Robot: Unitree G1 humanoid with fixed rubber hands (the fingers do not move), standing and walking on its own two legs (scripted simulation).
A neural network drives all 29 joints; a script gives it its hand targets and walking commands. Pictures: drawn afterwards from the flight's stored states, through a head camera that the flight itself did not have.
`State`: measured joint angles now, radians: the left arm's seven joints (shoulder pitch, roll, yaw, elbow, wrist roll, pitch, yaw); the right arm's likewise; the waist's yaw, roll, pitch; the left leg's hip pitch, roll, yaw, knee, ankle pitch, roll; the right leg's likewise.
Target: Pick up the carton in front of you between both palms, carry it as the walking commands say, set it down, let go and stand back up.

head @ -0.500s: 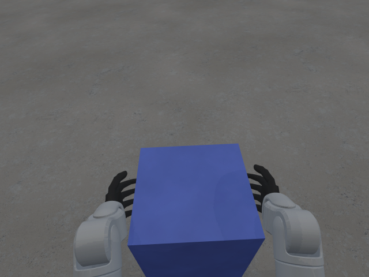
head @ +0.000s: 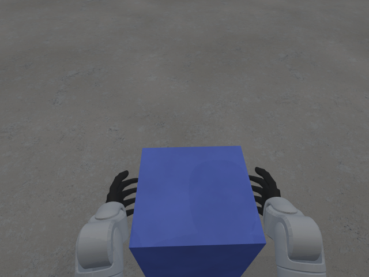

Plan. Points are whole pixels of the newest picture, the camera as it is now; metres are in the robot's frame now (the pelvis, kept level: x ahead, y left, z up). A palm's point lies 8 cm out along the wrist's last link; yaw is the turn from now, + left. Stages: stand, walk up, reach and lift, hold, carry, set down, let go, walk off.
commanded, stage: carry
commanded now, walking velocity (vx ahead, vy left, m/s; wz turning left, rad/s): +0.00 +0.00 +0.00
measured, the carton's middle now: (192, 217) +0.27 +0.00 -0.01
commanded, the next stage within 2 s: hold in 1.68 s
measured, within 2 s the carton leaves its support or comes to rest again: neither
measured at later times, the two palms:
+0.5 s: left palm (128, 139) +0.44 +0.14 +0.07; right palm (248, 133) +0.45 -0.16 +0.07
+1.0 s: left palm (123, 154) +0.42 +0.16 +0.04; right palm (241, 147) +0.43 -0.14 +0.04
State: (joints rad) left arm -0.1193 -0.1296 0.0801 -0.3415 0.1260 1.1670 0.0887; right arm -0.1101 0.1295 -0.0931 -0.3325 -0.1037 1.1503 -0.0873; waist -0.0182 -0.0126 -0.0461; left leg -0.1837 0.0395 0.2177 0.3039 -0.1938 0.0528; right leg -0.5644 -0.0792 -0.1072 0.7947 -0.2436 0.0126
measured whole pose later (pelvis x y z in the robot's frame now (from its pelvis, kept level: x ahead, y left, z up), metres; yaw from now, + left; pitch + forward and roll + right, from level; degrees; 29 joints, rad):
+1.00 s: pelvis +0.16 -0.01 -0.02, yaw +3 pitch +2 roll -1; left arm -0.12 -0.13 0.10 -0.14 0.17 1.04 0.05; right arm -0.12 0.13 -0.10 -0.15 -0.17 1.04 -0.06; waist 0.00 0.01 -0.11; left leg -0.14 0.06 0.14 0.54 -0.42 -0.01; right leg -0.36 -0.07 -0.21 0.57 -0.24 -0.02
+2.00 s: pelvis +0.11 -0.01 -0.01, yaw +8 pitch -7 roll +0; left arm -0.22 -0.14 0.19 0.22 0.23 0.66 0.01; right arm -0.20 0.14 -0.16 0.15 -0.26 0.71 -0.03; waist 0.00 0.04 0.07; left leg -0.02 -0.02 -0.01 0.42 -0.28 0.02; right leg -0.16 -0.02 -0.03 0.37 -0.09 0.01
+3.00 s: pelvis +0.11 -0.02 -0.02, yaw +11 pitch +3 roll +0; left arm -0.52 -0.24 0.49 0.55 0.42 0.41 0.00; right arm -0.52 0.15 -0.47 0.51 -0.43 0.45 0.08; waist -0.06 0.07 0.09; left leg -0.31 -0.05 -0.10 0.59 -0.34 0.00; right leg -0.44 0.02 0.04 0.55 -0.17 0.00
